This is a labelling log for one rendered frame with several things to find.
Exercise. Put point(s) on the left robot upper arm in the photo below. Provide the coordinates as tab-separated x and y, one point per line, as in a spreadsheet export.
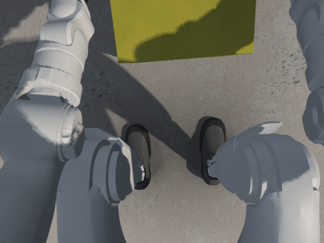
37	138

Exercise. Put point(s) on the carton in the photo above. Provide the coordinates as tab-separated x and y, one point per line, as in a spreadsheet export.
161	30

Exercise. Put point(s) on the right robot forearm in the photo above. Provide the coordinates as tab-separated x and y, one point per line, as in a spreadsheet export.
308	16

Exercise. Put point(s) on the left robot forearm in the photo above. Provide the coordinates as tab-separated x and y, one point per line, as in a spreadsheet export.
60	56

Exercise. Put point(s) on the right robot upper arm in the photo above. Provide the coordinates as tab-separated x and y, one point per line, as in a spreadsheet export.
313	116

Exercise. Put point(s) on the robot right foot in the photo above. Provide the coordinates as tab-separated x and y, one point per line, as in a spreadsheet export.
212	136

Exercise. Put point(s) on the robot left shin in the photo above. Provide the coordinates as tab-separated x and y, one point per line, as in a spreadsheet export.
136	169

